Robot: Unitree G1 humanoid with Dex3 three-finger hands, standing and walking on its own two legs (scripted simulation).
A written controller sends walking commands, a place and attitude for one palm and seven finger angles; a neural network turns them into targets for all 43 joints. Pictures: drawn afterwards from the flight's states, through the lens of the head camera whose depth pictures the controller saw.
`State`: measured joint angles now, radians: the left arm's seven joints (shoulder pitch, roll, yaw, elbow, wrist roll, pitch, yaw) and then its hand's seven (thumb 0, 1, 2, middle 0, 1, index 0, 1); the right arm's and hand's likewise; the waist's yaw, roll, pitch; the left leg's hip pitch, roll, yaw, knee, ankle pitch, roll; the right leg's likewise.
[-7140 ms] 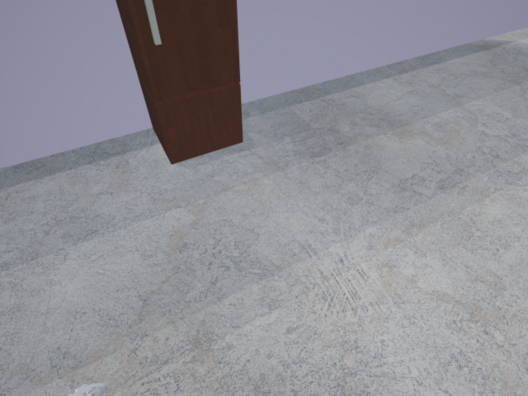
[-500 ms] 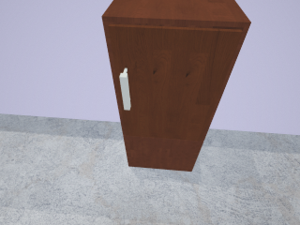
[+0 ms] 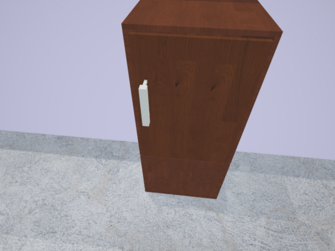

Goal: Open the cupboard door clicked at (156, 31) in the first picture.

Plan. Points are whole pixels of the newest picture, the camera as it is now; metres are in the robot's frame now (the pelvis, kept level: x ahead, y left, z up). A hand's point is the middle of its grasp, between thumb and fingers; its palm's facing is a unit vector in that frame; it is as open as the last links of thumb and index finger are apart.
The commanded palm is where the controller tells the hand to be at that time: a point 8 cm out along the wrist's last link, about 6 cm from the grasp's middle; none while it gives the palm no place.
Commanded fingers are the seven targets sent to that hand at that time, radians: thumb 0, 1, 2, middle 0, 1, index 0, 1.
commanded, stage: look again from close up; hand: left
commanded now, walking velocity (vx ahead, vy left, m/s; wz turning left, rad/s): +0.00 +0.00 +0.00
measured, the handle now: (145, 103) +0.60 +0.11 +0.01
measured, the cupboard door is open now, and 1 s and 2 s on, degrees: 0 0 0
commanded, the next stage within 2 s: shuffle to correct the standing spot in 0.30 s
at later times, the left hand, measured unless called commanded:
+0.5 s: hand out of the picture -0.03 +0.20 -0.17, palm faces +0.01 -0.99 -0.17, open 7.4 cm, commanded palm none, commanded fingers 0.00 0.90 0.90 -0.20 -0.30 -0.20 -0.30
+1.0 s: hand out of the picture -0.02 +0.15 -0.18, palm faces +0.01 -0.99 -0.11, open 7.4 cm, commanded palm none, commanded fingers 0.00 0.90 0.90 -0.20 -0.30 -0.20 -0.30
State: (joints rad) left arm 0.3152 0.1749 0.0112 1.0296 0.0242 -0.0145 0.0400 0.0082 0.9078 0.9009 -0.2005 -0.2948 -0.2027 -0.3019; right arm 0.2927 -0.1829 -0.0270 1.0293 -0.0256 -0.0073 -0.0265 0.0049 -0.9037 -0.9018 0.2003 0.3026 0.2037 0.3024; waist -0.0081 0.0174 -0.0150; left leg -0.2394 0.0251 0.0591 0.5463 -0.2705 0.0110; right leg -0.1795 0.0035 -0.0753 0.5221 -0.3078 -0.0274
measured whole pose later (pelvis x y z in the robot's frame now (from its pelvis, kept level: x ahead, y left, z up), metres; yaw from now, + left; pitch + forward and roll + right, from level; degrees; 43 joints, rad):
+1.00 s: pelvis +0.00 +0.00 +0.00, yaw -3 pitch -2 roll -2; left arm 0.41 0.11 0.04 1.06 0.04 0.01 0.02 0.00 0.90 0.90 -0.20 -0.29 -0.20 -0.30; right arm 0.36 -0.13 -0.05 1.06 -0.03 0.00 -0.01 0.01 -0.90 -0.90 0.20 0.30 0.20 0.30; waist -0.01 -0.01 -0.04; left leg -0.34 0.07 0.14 0.69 -0.37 0.02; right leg -0.19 0.02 -0.12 0.48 -0.26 -0.05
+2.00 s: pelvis +0.03 -0.04 +0.00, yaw -4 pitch -2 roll +1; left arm 0.30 0.17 0.00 1.03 0.03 0.02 0.02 0.00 0.91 0.90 -0.20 -0.29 -0.20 -0.30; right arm 0.23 -0.20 -0.03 0.92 -0.02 0.00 -0.01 -0.01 -0.93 -0.90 0.20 0.30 0.21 0.30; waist 0.02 0.07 0.00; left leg -0.22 -0.01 0.16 0.54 -0.29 0.06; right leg -0.28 -0.08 0.02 0.58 -0.26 0.04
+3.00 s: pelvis +0.06 -0.10 +0.01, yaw -1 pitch -1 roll +1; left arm 0.28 0.12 0.00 1.15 0.02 -0.02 0.03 0.01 0.92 0.90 -0.20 -0.29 -0.20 -0.30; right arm 0.28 -0.14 -0.01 1.13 -0.02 -0.02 -0.03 0.01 -0.91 -0.90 0.20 0.30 0.20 0.30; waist 0.01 0.03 0.04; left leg -0.14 0.06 0.08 0.41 -0.25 -0.04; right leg -0.19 -0.01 -0.07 0.47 -0.27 -0.03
